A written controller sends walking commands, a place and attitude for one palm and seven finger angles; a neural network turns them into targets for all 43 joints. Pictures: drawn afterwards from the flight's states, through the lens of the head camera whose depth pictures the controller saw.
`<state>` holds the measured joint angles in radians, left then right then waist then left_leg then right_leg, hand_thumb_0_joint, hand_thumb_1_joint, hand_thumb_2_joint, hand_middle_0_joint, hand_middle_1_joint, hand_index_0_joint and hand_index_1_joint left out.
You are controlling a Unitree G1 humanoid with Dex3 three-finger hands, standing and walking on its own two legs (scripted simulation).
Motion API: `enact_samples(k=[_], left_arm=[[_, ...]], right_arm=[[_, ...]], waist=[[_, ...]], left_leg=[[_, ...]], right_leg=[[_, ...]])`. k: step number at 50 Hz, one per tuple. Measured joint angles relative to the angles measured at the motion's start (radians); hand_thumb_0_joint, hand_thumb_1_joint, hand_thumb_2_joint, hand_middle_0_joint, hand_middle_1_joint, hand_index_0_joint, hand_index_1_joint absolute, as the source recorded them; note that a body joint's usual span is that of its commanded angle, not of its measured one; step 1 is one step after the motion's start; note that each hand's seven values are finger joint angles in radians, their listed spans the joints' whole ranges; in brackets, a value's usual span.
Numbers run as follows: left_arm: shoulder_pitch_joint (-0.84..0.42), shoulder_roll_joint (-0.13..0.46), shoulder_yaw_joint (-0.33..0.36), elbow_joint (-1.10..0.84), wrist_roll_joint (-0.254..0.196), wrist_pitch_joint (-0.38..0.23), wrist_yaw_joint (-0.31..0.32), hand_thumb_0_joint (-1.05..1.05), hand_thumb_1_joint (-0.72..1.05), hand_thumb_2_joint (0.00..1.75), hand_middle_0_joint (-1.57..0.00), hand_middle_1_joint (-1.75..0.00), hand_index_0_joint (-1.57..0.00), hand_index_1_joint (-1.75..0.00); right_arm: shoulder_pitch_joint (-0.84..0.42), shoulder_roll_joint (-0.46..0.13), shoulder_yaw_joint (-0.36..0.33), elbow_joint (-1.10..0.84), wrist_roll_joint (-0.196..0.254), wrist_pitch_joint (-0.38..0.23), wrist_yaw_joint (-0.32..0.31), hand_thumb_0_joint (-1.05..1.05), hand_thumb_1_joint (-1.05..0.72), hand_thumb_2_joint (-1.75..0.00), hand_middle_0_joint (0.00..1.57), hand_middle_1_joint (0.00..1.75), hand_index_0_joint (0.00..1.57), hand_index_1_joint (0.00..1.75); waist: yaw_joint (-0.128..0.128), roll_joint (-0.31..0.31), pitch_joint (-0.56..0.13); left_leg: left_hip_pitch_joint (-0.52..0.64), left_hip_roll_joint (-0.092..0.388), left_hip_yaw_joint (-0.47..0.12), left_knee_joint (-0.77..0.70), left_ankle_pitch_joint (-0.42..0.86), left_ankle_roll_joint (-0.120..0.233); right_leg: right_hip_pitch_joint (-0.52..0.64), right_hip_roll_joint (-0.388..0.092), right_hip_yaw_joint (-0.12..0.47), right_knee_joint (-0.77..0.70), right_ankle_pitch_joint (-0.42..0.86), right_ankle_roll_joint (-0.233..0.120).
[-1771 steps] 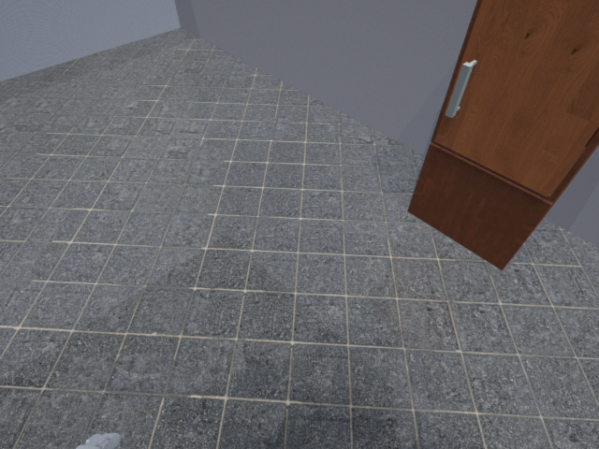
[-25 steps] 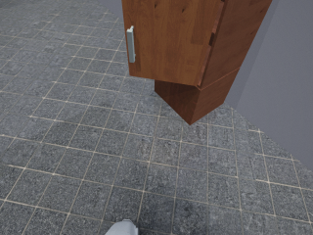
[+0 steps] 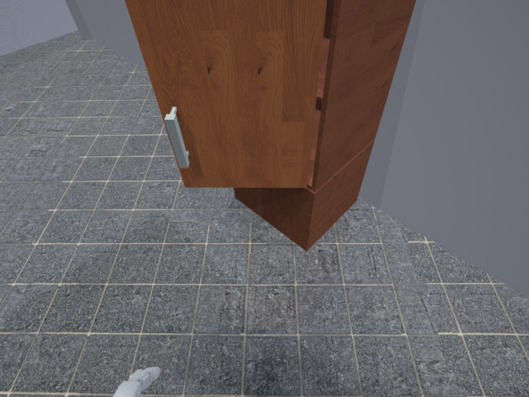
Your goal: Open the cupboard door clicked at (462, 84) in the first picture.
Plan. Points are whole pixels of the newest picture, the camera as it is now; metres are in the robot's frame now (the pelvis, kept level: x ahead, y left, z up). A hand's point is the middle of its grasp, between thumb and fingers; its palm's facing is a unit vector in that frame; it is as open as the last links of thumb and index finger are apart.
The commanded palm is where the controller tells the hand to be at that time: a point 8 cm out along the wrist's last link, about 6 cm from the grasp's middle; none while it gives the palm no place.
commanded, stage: take the last steps up to it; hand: left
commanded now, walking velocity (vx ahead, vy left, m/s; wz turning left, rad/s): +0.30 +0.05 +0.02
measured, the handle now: (179, 138) +0.79 +0.27 -0.10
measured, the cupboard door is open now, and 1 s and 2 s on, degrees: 42 42 42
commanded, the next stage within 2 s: come to a stop and stand still in 0.44 s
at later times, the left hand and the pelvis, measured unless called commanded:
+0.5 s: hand out of the picture +0.13 +0.23 -0.18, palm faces +0.06 -0.99 -0.16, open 7.4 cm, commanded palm none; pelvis +0.17 +0.05 +0.00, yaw +0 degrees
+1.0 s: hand (164, 305) +0.33 +0.23 -0.17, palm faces +0.03 -0.98 -0.19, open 7.4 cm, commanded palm none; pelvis +0.23 +0.05 +0.00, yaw +1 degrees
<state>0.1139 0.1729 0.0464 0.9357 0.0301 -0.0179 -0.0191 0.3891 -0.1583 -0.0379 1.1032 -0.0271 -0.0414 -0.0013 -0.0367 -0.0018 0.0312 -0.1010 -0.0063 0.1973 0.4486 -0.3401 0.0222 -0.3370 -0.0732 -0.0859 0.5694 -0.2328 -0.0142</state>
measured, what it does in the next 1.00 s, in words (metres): walks ahead: left foot, then right foot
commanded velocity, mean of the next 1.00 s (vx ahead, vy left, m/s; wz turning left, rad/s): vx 0.01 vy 0.02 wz -0.01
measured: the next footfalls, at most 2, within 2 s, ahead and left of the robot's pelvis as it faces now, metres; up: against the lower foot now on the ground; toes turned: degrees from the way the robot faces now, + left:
left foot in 0.38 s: +0.26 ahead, +0.15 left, +0.00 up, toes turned +5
right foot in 0.72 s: +0.29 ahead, -0.08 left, +0.00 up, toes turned -4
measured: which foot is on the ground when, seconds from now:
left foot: down 0.00-0.00, up 0.02-0.36, down 0.38-1.00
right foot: down 0.00-0.40, up 0.42-0.70, down 0.72-1.00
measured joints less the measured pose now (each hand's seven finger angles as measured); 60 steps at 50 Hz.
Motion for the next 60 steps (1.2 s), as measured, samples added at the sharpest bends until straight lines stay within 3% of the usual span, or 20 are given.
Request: enact_samples(k=[2, 4, 7, 12, 18, 20, 22, 24, 26, 30, 34, 36, 37, 43, 46, 48, 50, 53, 56, 60], left_arm=[[0.001, -0.01, -0.004, 0.006, -0.003, -0.024, 0.004, 0.01, 0.91, 0.9, -0.2, -0.3, -0.19, -0.3], [0.024, -0.019, -0.009, 0.014, -0.008, -0.039, 0.011, 0.0, 0.91, 0.9, -0.2, -0.3, -0.2, -0.3], [0.079, -0.032, 0.004, 0.037, -0.019, -0.045, 0.031, 0.0, 0.92, 0.9, -0.21, -0.3, -0.2, -0.3], [0.154, 0.002, 0.013, 0.096, -0.011, -0.044, 0.032, -0.01, 0.95, 0.9, -0.21, -0.3, -0.2, -0.3], [0.237, 0.004, 0.004, 0.169, -0.009, -0.023, 0.022, 0.0, 0.93, 0.9, -0.2, -0.3, -0.2, -0.3], [0.264, -0.002, 0.002, 0.182, -0.012, -0.009, 0.02, 0.0, 0.92, 0.9, -0.2, -0.3, -0.2, -0.3], [0.256, 0.002, -0.001, 0.192, -0.012, 0.012, 0.023, 0.0, 0.92, 0.9, -0.2, -0.3, -0.2, -0.3], [0.233, 0.003, -0.002, 0.19, -0.009, 0.022, 0.023, 0.01, 0.91, 0.9, -0.2, -0.3, -0.2, -0.3], [0.203, 0.002, -0.002, 0.175, -0.006, 0.021, 0.019, 0.01, 0.91, 0.9, -0.2, -0.3, -0.19, -0.3], [0.148, -0.011, -0.006, 0.131, -0.006, 0.015, 0.02, 0.01, 0.91, 0.9, -0.2, -0.3, -0.19, -0.3], [0.097, 0.007, -0.009, 0.108, -0.01, 0.022, 0.039, 0.02, 0.94, 0.9, -0.2, -0.3, -0.19, -0.3], [0.084, 0.021, -0.012, 0.095, -0.01, 0.024, 0.039, 0.02, 0.93, 0.9, -0.2, -0.3, -0.19, -0.3], [0.079, 0.025, -0.013, 0.091, -0.009, 0.025, 0.039, 0.01, 0.93, 0.9, -0.2, -0.3, -0.19, -0.3], [0.043, 0.01, -0.025, 0.077, -0.011, 0.033, 0.046, 0.01, 0.92, 0.9, -0.2, -0.3, -0.2, -0.3], [0.018, 0.002, -0.02, 0.066, -0.009, 0.035, 0.053, 0.01, 0.91, 0.9, -0.2, -0.3, -0.2, -0.3], [0.007, 0.001, -0.017, 0.059, -0.011, 0.038, 0.054, 0.01, 0.91, 0.9, -0.2, -0.3, -0.2, -0.3], [0.002, 0.004, -0.013, 0.056, -0.016, 0.044, 0.053, 0.01, 0.91, 0.9, -0.21, -0.3, -0.2, -0.3], [0.007, 0.013, -0.009, 0.057, -0.02, 0.07, 0.053, 0.01, 0.91, 0.9, -0.21, -0.3, -0.2, -0.3], [0.011, 0.019, -0.006, 0.066, -0.019, 0.082, 0.051, 0.01, 0.91, 0.9, -0.2, -0.3, -0.2, -0.3], [0.031, 0.022, -0.012, 0.076, -0.022, 0.072, 0.048, 0.01, 0.91, 0.9, -0.2, -0.3, -0.2, -0.3]], right_arm=[[-0.001, -0.002, 0.0, 0.019, 0.006, 0.013, 0.004, 0.0, -0.91, -0.9, 0.2, 0.3, 0.2, 0.3], [-0.014, -0.004, -0.003, 0.029, 0.007, 0.026, 0.006, 0.0, -0.91, -0.9, 0.2, 0.3, 0.2, 0.3], [-0.045, -0.008, -0.012, 0.02, 0.006, 0.032, 0.005, 0.0, -0.91, -0.9, 0.2, 0.3, 0.19, 0.3], [-0.112, -0.004, -0.021, -0.02, 0.005, 0.032, 0.015, 0.0, -0.91, -0.9, 0.19, 0.3, 0.19, 0.3], [-0.196, -0.015, -0.017, -0.061, 0.004, 0.009, 0.023, 0.0, -0.91, -0.9, 0.19, 0.3, 0.19, 0.3], [-0.212, -0.023, -0.015, -0.077, -0.002, -0.013, 0.018, 0.0, -0.91, -0.9, 0.19, 0.3, 0.19, 0.3], [-0.229, -0.014, -0.011, -0.091, -0.007, -0.021, 0.007, 0.0, -0.91, -0.9, 0.19, 0.3, 0.19, 0.3], [-0.228, -0.003, -0.004, -0.1, -0.005, -0.02, -0.003, 0.0, -0.91, -0.9, 0.19, 0.3, 0.19, 0.3], [-0.216, 0.008, 0.004, -0.097, -0.003, -0.021, -0.011, 0.0, -0.91, -0.9, 0.19, 0.3, 0.19, 0.3], [-0.182, 0.001, 0.002, -0.077, 0.002, -0.02, -0.028, -0.01, -0.94, -0.9, 0.2, 0.3, 0.2, 0.3], [-0.158, 0.007, 0.014, -0.045, 0.004, 0.004, -0.032, -0.01, -0.94, -0.9, 0.2, 0.3, 0.2, 0.3], [-0.149, 0.015, 0.015, -0.03, 0.009, 0.021, -0.033, 0.0, -0.93, -0.9, 0.2, 0.3, 0.2, 0.3], [-0.148, 0.017, 0.014, -0.024, 0.012, 0.03, -0.031, 0.0, -0.93, -0.9, 0.2, 0.3, 0.2, 0.3], [-0.157, 0.001, -0.007, -0.031, 0.023, 0.074, -0.023, 0.0, -0.91, -0.9, 0.2, 0.3, 0.2, 0.3], [-0.162, -0.004, -0.012, -0.034, 0.026, 0.087, -0.026, 0.0, -0.91, -0.9, 0.2, 0.3, 0.2, 0.3], [-0.167, -0.007, -0.013, -0.036, 0.026, 0.088, -0.026, 0.0, -0.91, -0.9, 0.2, 0.3, 0.19, 0.3], [-0.168, -0.008, -0.013, -0.038, 0.021, 0.081, -0.025, 0.0, -0.91, -0.9, 0.2, 0.3, 0.19, 0.3], [-0.163, 0.0, -0.006, -0.048, 0.008, 0.074, -0.028, 0.0, -0.91, -0.9, 0.2, 0.3, 0.19, 0.3], [-0.165, 0.008, 0.004, -0.058, 0.001, 0.063, -0.037, 0.0, -0.91, -0.9, 0.2, 0.3, 0.19, 0.3], [-0.179, 0.012, 0.008, -0.056, 0.005, 0.051, -0.04, 0.0, -0.91, -0.9, 0.2, 0.3, 0.2, 0.3]], waist=[[-0.003, 0.024, 0.021], [-0.001, 0.025, 0.032], [0.004, 0.025, 0.032], [0.021, 0.005, 0.023], [0.057, -0.015, 0.031], [0.06, -0.016, 0.028], [0.061, -0.037, 0.04], [0.063, -0.045, 0.039], [0.065, -0.045, 0.037], [0.058, -0.03, 0.022], [0.042, -0.028, 0.023], [0.039, -0.036, 0.024], [0.041, -0.038, 0.022], [0.006, 0.009, 0.037], [0.01, -0.002, 0.052], [0.013, -0.013, 0.06], [0.016, -0.028, 0.063], [0.029, -0.05, 0.052], [0.03, -0.043, 0.048], [0.036, -0.028, 0.047]], left_leg=[[-0.071, 0.028, -0.041, 0.209, -0.09, -0.005], [-0.173, 0.026, -0.093, 0.445, -0.13, -0.013], [-0.297, 0.047, -0.127, 0.568, -0.057, -0.032], [-0.383, 0.089, -0.128, 0.397, 0.056, -0.055], [-0.31, 0.068, -0.102, 0.125, 0.136, -0.042], [-0.282, 0.059, -0.092, 0.094, 0.209, -0.01], [-0.287, 0.046, -0.072, 0.16, 0.156, 0.021], [-0.265, 0.037, -0.059, 0.147, 0.117, 0.031], [-0.229, 0.028, -0.052, 0.095, 0.129, 0.027], [-0.164, 0.012, -0.048, -0.003, 0.15, 0.035], [-0.132, 0.01, -0.06, -0.003, 0.126, 0.022], [-0.131, 0.007, -0.059, 0.037, 0.091, 0.011], [-0.135, 0.008, -0.055, 0.06, 0.071, 0.004], [-0.168, 0.026, -0.103, 0.184, -0.053, -0.037], [-0.177, 0.013, -0.127, 0.243, -0.131, -0.055], [-0.157, 0.01, -0.128, 0.184, -0.085, -0.062], [-0.133, 0.008, -0.119, 0.108, 0.041, -0.032], [-0.131, 0.0, -0.105, 0.097, 0.033, 0.015], [-0.131, 0.003, -0.113, 0.064, 0.049, 0.022], [-0.13, 0.005, -0.118, 0.028, 0.079, 0.014]], right_leg=[[0.02, 0.025, -0.016, 0.02, -0.031, -0.021], [0.059, 0.034, -0.023, -0.003, -0.045, -0.03], [0.133, 0.047, -0.03, -0.099, -0.024, -0.024], [0.228, 0.048, -0.039, -0.206, -0.02, -0.013], [0.292, 0.022, -0.035, -0.155, -0.119, 0.035], [0.255, 0.007, -0.026, -0.018, -0.199, 0.034], [0.15, -0.001, 0.016, 0.243, -0.284, 0.011], [0.034, 0.004, 0.034, 0.458, -0.265, -0.001], [-0.051, -0.001, 0.03, 0.538, -0.208, 0.001], [-0.115, -0.01, 0.021, 0.422, -0.134, 0.017], [-0.049, 0.003, 0.022, 0.156, -0.063, 0.034], [0.009, 0.007, 0.031, 0.03, 0.025, 0.031], [0.028, 0.009, 0.037, 0.004, 0.006, 0.024], [0.036, 0.031, 0.013, 0.016, -0.055, -0.004], [0.045, 0.025, 0.007, 0.004, -0.048, -0.001], [0.046, 0.02, 0.005, 0.004, -0.045, 0.007], [0.039, 0.014, 0.007, 0.023, -0.053, 0.019], [0.014, 0.019, 0.041, 0.107, -0.157, 0.024], [-0.001, 0.045, 0.073, 0.228, -0.238, 0.02], [0.078, 0.048, 0.067, 0.113, -0.181, 0.024]])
